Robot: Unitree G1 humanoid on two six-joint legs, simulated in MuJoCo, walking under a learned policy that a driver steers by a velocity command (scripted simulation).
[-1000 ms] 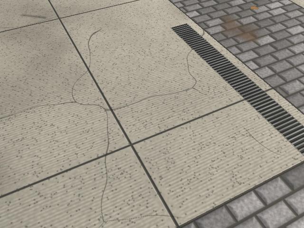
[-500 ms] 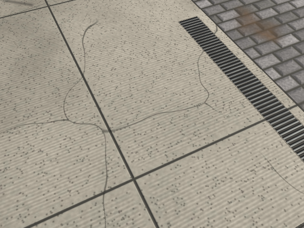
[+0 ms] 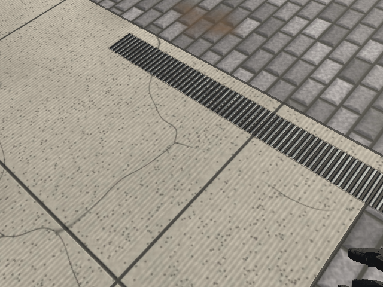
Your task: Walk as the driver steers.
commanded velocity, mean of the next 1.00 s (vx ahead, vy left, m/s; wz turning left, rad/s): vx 0.01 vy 0.00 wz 0.32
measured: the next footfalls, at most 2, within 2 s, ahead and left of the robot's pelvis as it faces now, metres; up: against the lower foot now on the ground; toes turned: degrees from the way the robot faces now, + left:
left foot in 0.30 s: +0.05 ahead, +0.16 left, +0.00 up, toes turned +7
right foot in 0.72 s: +0.17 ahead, -0.03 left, +0.00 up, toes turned +35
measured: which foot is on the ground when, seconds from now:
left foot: up 0.00-0.28, down 0.30-0.72, up 0.74-1.00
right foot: down 0.00-0.32, up 0.34-0.70, down 0.72-1.00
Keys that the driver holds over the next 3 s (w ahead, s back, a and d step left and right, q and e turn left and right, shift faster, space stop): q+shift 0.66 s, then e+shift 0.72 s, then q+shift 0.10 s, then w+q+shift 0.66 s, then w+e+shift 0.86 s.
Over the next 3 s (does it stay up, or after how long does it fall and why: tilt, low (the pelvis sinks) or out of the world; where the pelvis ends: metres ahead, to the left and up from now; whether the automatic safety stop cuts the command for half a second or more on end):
stays up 1.06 0.43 -0.03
